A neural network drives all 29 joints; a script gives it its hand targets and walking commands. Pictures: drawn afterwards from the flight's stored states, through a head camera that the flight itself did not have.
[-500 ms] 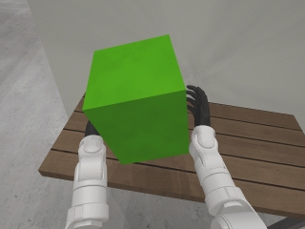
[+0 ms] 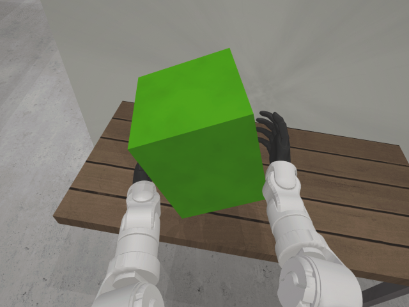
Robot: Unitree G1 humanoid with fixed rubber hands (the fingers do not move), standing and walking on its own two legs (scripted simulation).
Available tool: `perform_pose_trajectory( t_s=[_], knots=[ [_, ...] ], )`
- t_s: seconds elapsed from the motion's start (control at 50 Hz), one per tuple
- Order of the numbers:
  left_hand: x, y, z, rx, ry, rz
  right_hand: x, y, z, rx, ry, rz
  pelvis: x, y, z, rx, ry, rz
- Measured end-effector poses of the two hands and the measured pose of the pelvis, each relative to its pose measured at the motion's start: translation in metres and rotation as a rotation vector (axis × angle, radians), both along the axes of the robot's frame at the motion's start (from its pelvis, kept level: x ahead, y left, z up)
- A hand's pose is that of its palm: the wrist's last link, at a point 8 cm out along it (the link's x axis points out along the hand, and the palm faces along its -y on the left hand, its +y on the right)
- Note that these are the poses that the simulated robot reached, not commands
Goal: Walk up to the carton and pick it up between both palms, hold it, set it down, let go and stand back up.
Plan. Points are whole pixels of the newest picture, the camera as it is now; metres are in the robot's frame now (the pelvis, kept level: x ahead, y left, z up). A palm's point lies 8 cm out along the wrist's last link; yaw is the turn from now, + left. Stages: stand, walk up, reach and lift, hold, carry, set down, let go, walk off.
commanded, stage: set down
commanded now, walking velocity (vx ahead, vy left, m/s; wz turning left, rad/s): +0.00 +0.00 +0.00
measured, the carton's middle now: (204, 138) +0.45 +0.04 +0.09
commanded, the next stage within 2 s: none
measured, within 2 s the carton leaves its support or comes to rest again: neither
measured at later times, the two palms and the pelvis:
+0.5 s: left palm (142, 186) +0.38 +0.17 -0.01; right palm (262, 155) +0.44 -0.09 +0.06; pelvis +0.02 +0.00 +0.00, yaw +0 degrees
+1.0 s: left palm (148, 202) +0.38 +0.16 -0.07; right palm (256, 171) +0.46 -0.10 -0.02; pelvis +0.02 +0.00 -0.02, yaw -1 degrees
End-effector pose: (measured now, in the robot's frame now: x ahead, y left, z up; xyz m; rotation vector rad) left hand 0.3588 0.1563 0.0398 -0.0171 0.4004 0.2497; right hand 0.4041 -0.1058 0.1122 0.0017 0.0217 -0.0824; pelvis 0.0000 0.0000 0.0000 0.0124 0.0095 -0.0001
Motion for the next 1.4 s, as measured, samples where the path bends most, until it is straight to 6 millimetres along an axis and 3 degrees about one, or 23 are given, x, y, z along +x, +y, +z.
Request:
perform_pose_trajectory(
  t_s=[0.22, 0.52, 0.74, 0.92, 1.4],
  knots=[
    [0.001, 0.006, -0.022, -0.001, 0.01, 0.059, 0.012, 0.008, -0.024, -0.003, 0.04, 0.024, 0.011, -0.001, -0.001, 0.005, 0.037, -0.009],
    [0.02, 0.011, -0.05, 0.016, 0.025, 0.082, 0.04, 0.015, -0.052, -0.026, 0.065, 0.05, 0.026, 0.001, -0.004, 0.001, 0.161, -0.006],
    [0.025, 0.003, -0.08, 0.012, 0.056, 0.103, 0.048, 0.006, -0.089, -0.03, 0.115, 0.051, 0.03, 0.001, -0.009, -0.002, 0.293, -0.013],
    [0.017, 0.002, -0.107, 0.0, 0.078, 0.147, 0.053, 0.007, -0.124, -0.025, 0.149, 0.096, 0.027, 0.0, -0.017, -0.002, 0.411, -0.012],
    [0.028, 0.0, -0.121, -0.059, -0.018, 0.189, 0.071, -0.005, -0.157, -0.032, 0.232, 0.162, 0.015, 0.003, -0.037, -0.004, 0.55, -0.012]
  ],
)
